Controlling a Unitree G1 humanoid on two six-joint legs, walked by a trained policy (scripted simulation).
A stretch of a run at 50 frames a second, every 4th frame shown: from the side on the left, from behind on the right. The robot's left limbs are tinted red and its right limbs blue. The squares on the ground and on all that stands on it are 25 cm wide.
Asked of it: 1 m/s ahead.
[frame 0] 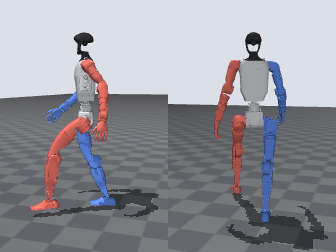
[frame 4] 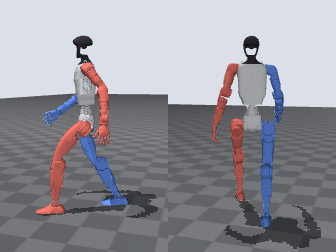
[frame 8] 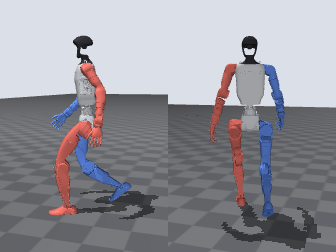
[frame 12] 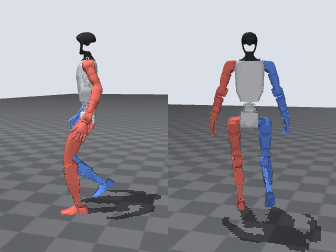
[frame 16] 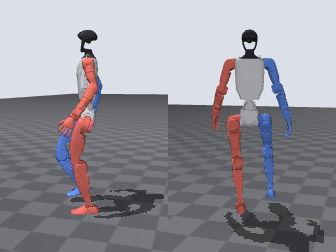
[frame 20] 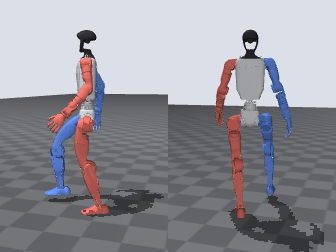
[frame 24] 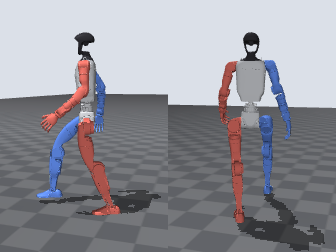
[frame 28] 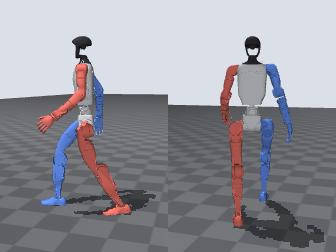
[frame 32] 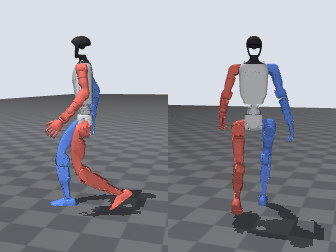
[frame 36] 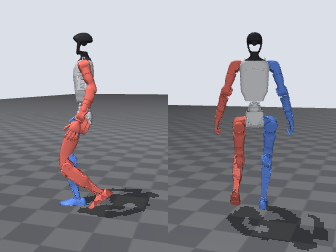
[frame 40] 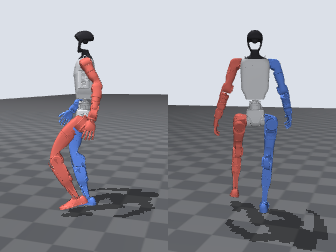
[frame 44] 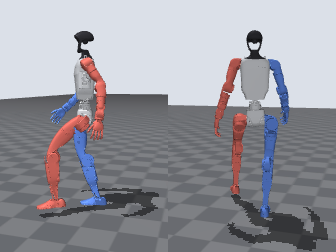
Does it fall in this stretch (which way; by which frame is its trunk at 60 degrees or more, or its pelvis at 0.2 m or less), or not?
no
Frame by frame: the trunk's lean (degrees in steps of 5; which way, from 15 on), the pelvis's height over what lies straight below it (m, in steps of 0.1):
0: 0, 0.8
4: 5, 0.7
8: 5, 0.7
12: 0, 0.8
16: 0, 0.8
20: 0, 0.8
24: 0, 0.8
28: 5, 0.7
32: 5, 0.7
36: 0, 0.8
40: 0, 0.8
44: 0, 0.8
